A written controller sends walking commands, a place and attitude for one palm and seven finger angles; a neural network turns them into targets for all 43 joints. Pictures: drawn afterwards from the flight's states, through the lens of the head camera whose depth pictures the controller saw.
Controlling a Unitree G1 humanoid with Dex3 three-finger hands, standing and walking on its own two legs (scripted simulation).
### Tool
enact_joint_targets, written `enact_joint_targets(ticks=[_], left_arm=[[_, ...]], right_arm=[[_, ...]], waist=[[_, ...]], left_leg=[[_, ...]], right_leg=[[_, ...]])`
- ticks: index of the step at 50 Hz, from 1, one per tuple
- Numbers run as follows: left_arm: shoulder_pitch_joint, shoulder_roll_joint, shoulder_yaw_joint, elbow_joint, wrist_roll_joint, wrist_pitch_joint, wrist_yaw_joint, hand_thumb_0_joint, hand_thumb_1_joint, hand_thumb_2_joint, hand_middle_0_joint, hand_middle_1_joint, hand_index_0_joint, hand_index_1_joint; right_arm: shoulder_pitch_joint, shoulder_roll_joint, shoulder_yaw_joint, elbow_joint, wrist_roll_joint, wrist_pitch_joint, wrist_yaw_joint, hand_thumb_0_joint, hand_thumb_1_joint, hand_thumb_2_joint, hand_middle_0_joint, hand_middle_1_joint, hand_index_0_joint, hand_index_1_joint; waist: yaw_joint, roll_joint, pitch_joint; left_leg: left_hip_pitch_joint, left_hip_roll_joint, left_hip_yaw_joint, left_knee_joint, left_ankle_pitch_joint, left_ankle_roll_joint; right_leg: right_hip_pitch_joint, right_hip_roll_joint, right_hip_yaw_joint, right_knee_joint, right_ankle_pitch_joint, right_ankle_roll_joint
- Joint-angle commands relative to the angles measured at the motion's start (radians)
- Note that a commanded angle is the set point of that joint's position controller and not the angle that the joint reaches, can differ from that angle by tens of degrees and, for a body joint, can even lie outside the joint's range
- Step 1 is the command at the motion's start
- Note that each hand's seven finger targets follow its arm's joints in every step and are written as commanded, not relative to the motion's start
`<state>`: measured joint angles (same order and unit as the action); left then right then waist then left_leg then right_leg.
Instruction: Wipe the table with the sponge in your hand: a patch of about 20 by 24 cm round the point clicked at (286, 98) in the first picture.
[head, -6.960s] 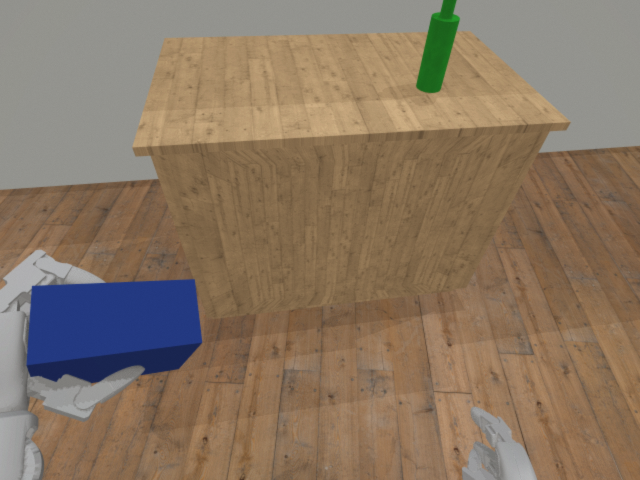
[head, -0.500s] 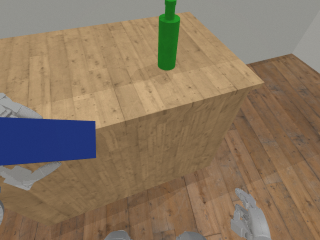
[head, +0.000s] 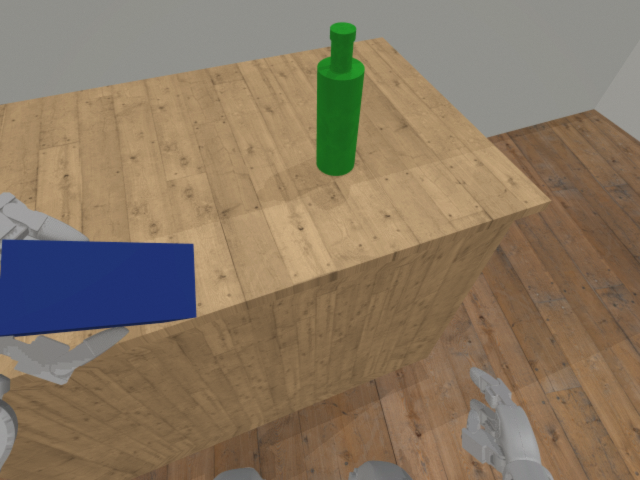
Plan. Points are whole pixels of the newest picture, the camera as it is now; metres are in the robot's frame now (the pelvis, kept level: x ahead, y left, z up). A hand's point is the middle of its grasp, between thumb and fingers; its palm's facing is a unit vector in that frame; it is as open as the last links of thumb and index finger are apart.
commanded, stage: shuffle to correct the standing spot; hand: left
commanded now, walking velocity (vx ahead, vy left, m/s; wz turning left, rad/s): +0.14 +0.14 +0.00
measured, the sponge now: (128, 289) +0.25 +0.19 +0.17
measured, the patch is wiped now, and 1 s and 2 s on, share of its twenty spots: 0.00 0.00 0.00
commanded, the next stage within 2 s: come to a stop and stand still in 0.54 s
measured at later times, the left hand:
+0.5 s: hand (67, 260) +0.26 +0.22 +0.20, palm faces +0.35 -0.83 -0.44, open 10.6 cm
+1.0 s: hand out of the picture +0.24 +0.28 +0.20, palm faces +0.40 -0.83 -0.39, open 10.5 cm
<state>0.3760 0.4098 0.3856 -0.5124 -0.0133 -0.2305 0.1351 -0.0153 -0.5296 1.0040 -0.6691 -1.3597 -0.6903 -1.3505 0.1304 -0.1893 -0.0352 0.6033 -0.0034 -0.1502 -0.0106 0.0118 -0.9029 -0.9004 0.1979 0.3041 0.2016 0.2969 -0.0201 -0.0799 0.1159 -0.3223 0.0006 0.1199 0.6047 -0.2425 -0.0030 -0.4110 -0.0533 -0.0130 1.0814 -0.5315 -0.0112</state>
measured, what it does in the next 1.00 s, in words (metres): steps on the spot: right foot, then left foot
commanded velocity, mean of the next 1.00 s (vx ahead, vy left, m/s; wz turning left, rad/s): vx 0.06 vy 0.07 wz -0.03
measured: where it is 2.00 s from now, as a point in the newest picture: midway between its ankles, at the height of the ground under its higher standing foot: outside the picture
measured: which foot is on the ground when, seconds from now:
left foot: down 0.00-0.12, up 0.14-0.50, down 0.52-1.00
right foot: up 0.00-0.08, down 0.10-1.00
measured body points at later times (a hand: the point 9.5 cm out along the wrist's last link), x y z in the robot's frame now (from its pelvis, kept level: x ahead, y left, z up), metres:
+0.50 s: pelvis +0.04 +0.01 +0.02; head +0.07 +0.00 +0.46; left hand +0.23 +0.27 +0.23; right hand +0.22 -0.24 -0.07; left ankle +0.10 +0.16 -0.71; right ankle +0.04 -0.08 -0.72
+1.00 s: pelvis +0.02 +0.04 +0.02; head +0.04 +0.05 +0.46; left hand +0.22 +0.32 +0.22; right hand +0.19 -0.16 -0.07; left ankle +0.08 +0.16 -0.72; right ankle +0.03 -0.05 -0.72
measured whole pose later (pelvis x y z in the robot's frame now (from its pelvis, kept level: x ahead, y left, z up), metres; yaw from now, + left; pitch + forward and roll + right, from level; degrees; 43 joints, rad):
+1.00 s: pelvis +0.02 +0.04 +0.02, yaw +0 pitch -2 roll +1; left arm 0.43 0.38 0.36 -0.54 -0.02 -0.16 0.15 -0.01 -0.53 1.01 -0.67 -1.36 -0.70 -1.34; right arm 0.20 -0.14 0.05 0.61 -0.01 -0.13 -0.02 0.01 -0.90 -0.90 0.20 0.30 0.21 0.30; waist 0.00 -0.04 0.06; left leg -0.30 0.01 0.03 0.51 -0.18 0.00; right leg -0.23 0.02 -0.03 0.55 -0.28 -0.02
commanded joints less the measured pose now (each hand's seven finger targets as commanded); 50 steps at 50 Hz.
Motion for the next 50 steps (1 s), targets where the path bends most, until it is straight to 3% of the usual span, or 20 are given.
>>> enact_joint_targets(ticks=[1, 4, 5, 6, 7, 11, 15, 19, 23, 25, 26, 28, 30, 32, 34, 35, 38, 40, 43, 50], left_arm=[[0.106, 0.184, 0.202, -0.266, -0.029, -0.072, 0.02, 0.0, 0.1, 1.3, -1.2, -1.6, -1.2, -1.6], [0.122, 0.17, 0.193, -0.191, -0.041, -0.055, 0.024, 0.0, 0.1, 1.3, -1.2, -1.6, -1.2, -1.6], [0.094, 0.178, 0.187, -0.156, -0.036, -0.049, 0.024, 0.0, 0.1, 1.3, -1.2, -1.6, -1.2, -1.6], [0.061, 0.198, 0.193, -0.121, -0.036, -0.038, 0.023, 0.0, 0.1, 1.3, -1.2, -1.6, -1.2, -1.6], [0.033, 0.17, 0.177, -0.105, -0.049, -0.033, 0.022, 0.0, 0.1, 1.3, -1.2, -1.6, -1.2, -1.6], [0.016, 0.131, 0.122, -0.06, -0.028, -0.059, 0.015, 0.0, 0.1, 1.3, -1.2, -1.6, -1.2, -1.6], [-0.058, 0.116, 0.071, -0.125, -0.021, -0.072, 0.029, 0.0, 0.1, 1.3, -1.2, -1.6, -1.2, -1.6], [-0.028, 0.155, 0.104, -0.266, -0.027, -0.068, 0.046, 0.0, 0.1, 1.3, -1.2, -1.6, -1.2, -1.6], [0.065, 0.164, 0.147, -0.304, -0.04, -0.066, 0.043, 0.0, 0.1, 1.3, -1.2, -1.6, -1.2, -1.6], [0.094, 0.175, 0.174, -0.285, -0.047, -0.069, 0.038, 0.0, 0.1, 1.3, -1.2, -1.6, -1.2, -1.6], [0.114, 0.173, 0.175, -0.251, -0.044, -0.062, 0.036, 0.0, 0.1, 1.3, -1.2, -1.6, -1.2, -1.6], [0.187, 0.12, 0.15, -0.118, -0.041, -0.034, 0.026, 0.0, 0.1, 1.3, -1.2, -1.6, -1.2, -1.6], [0.088, 0.168, 0.168, -0.151, -0.038, -0.017, 0.018, 0.0, 0.1, 1.3, -1.2, -1.6, -1.2, -1.6], [0.025, 0.169, 0.155, -0.169, -0.035, -0.025, 0.019, 0.0, 0.1, 1.3, -1.2, -1.6, -1.2, -1.6], [0.023, 0.122, 0.1, -0.159, -0.045, -0.012, 0.017, 0.0, 0.1, 1.3, -1.2, -1.6, -1.2, -1.6], [-0.013, 0.105, 0.069, -0.184, -0.048, -0.003, 0.017, 0.0, 0.1, 1.3, -1.2, -1.6, -1.2, -1.6], [-0.097, 0.113, 0.06, -0.282, -0.039, -0.005, 0.027, 0.0, 0.1, 1.3, -1.2, -1.6, -1.2, -1.6], [-0.14, 0.124, 0.053, -0.329, -0.017, -0.014, 0.032, 0.0, 0.1, 1.3, -1.2, -1.6, -1.2, -1.6], [-0.103, 0.114, 0.049, -0.28, -0.013, 0.003, 0.032, 0.0, 0.1, 1.3, -1.2, -1.6, -1.2, -1.6], [0.048, 0.129, 0.09, -0.221, -0.026, 0.005, 0.025, 0.0, 0.1, 1.3, -1.2, -1.6, -1.2, -1.6]], right_arm=[[-0.005, -0.135, -0.037, -0.141, 0.022, -0.035, -0.005, 0.0, -0.9, -0.9, 0.2, 0.3, 0.2, 0.3], [0.005, -0.131, -0.017, -0.147, 0.027, -0.032, -0.016, 0.0, -0.9, -0.9, 0.2, 0.3, 0.2, 0.3], [0.011, -0.12, -0.017, -0.148, 0.024, -0.026, -0.018, 0.0, -0.9, -0.9, 0.2, 0.3, 0.2, 0.3], [-0.003, -0.114, -0.018, -0.16, 0.017, -0.021, -0.013, 0.0, -0.9, -0.9, 0.2, 0.3, 0.2, 0.3], [-0.014, -0.135, -0.02, -0.155, 0.017, -0.016, -0.004, 0.0, -0.9, -0.9, 0.2, 0.3, 0.2, 0.3], [0.006, -0.125, 0.002, -0.101, 0.005, -0.006, 0.003, 0.0, -0.9, -0.9, 0.2, 0.3, 0.2, 0.3], [-0.021, -0.114, 0.005, -0.119, 0.002, -0.018, -0.006, 0.0, -0.9, -0.9, 0.2, 0.3, 0.2, 0.3], [-0.037, -0.11, -0.008, -0.147, 0.003, -0.039, -0.01, 0.0, -0.9, -0.9, 0.2, 0.3, 0.2, 0.3], [-0.037, -0.119, -0.018, -0.169, 0.01, -0.023, -0.012, 0.0, -0.9, -0.9, 0.2, 0.3, 0.2, 0.3], [-0.035, -0.148, -0.028, -0.184, 0.017, -0.009, -0.014, 0.0, -0.9, -0.9, 0.2, 0.3, 0.2, 0.3], [-0.031, -0.155, -0.03, -0.188, 0.024, 0.0, -0.011, 0.0, -0.9, -0.9, 0.2, 0.3, 0.2, 0.3], [-0.011, -0.158, -0.041, -0.179, 0.036, 0.006, -0.013, 0.0, -0.9, -0.9, 0.2, 0.3, 0.2, 0.3], [-0.028, -0.152, -0.015, -0.177, 0.027, 0.013, -0.017, 0.0, -0.9, -0.9, 0.2, 0.3, 0.2, 0.3], [-0.036, -0.16, -0.012, -0.173, 0.036, 0.008, -0.021, 0.0, -0.9, -0.9, 0.2, 0.3, 0.2, 0.3], [-0.014, -0.132, -0.019, -0.183, 0.032, 0.012, -0.02, 0.0, -0.9, -0.9, 0.2, 0.3, 0.2, 0.3], [-0.005, -0.134, -0.02, -0.178, 0.031, 0.014, -0.013, 0.0, -0.9, -0.9, 0.2, 0.3, 0.2, 0.3], [-0.015, -0.127, 0.009, -0.143, 0.019, -0.007, -0.028, 0.0, -0.9, -0.9, 0.2, 0.3, 0.2, 0.3], [-0.035, -0.145, 0.005, -0.158, 0.012, -0.02, -0.037, 0.0, -0.9, -0.9, 0.2, 0.3, 0.2, 0.3], [-0.042, -0.122, 0.006, -0.148, 0.002, -0.027, -0.038, 0.0, -0.9, -0.9, 0.2, 0.3, 0.2, 0.3], [-0.035, -0.12, 0.023, -0.156, 0.01, -0.02, -0.024, 0.0, -0.9, -0.9, 0.2, 0.3, 0.2, 0.3]], waist=[[0.039, 0.331, -0.217], [0.037, 0.198, -0.223], [0.031, -0.021, -0.206], [0.031, -0.261, -0.168], [0.036, -0.217, -0.125], [0.022, -0.017, -0.17], [0.029, -0.04, -0.205], [0.056, -0.092, -0.244], [0.036, -0.002, -0.29], [0.029, 0.141, -0.321], [0.033, 0.196, -0.326], [0.04, 0.232, -0.229], [0.032, 0.316, -0.173], [0.031, 0.179, -0.144], [0.013, -0.173, -0.109], [0.015, -0.227, -0.097], [-0.003, 0.06, -0.183], [0.025, 0.339, -0.215], [0.025, 0.321, -0.193], [0.022, 0.213, -0.21]], left_leg=[[0.007, 0.213, -0.185, -0.196, 0.18, 0.189], [-0.175, 0.137, -0.093, -0.046, -0.112, 0.097], [-0.256, 0.042, -0.028, 0.18, -0.233, 0.047], [-0.395, -0.027, -0.028, 0.466, -0.298, 0.008], [-0.426, 0.003, -0.138, 0.626, -0.262, -0.008], [-0.402, 0.063, -0.153, 0.613, -0.094, -0.023], [-0.247, 0.041, -0.054, 0.33, -0.021, -0.012], [-0.097, 0.017, 0.013, 0.088, -0.013, 0.004], [0.121, 0.004, 0.011, -0.129, 0.107, 0.023], [0.231, 0.12, -0.118, -0.14, 0.304, 0.081], [0.257, 0.186, -0.188, -0.113, 0.424, 0.114], [0.196, 0.22, -0.208, -0.138, 0.475, 0.14], [-0.028, 0.212, -0.173, -0.182, 0.244, 0.122], [-0.147, 0.141, -0.112, -0.112, -0.065, 0.078], [-0.108, 0.012, -0.05, 0.151, -0.169, 0.011], [-0.092, 0.023, -0.081, 0.203, -0.147, 0.001], [0.131, 0.045, -0.136, -0.111, -0.006, 0.014], [0.183, 0.209, -0.387, -0.288, 0.152, 0.064], [0.097, 0.247, -0.43, -0.382, -0.058, 0.104], [-0.042, 0.131, -0.213, -0.261, -0.21, 0.041]], right_leg=[[0.06, -0.016, -0.045, -0.207, 0.092, 0.003], [0.332, 0.017, -0.088, -0.542, 0.248, 0.01], [0.352, -0.1, 0.153, -0.702, 0.161, -0.04], [0.328, -0.339, 0.574, -0.835, 0.134, -0.143], [0.271, -0.398, 0.636, -0.875, 0.163, -0.165], [0.361, -0.276, 0.233, -0.667, 0.793, -0.141], [0.35, -0.223, 0.104, -0.656, 0.871, -0.104], [0.367, -0.248, 0.125, -0.64, 0.845, -0.107], [0.298, -0.208, 0.103, -0.526, 0.741, -0.071], [0.191, -0.095, 0.025, -0.367, 0.652, -0.01], [0.114, -0.041, -0.018, -0.319, 0.397, 0.01], [0.012, 0.015, -0.053, -0.307, 0.055, 0.006], [0.155, -0.008, -0.08, -0.385, 0.11, 0.011], [0.264, -0.024, -0.039, -0.559, 0.251, 0.007], [0.12, -0.216, 0.317, -0.774, 0.225, -0.088], [0.101, -0.281, 0.364, -0.803, 0.244, -0.14], [0.077, -0.119, 0.097, -0.572, 0.266, -0.058], [0.047, 0.041, -0.024, -0.362, 0.168, 0.013], [0.076, 0.045, 0.026, -0.278, 0.055, 0.008], [0.35, 0.043, 0.02, -0.723, 0.311, -0.009]])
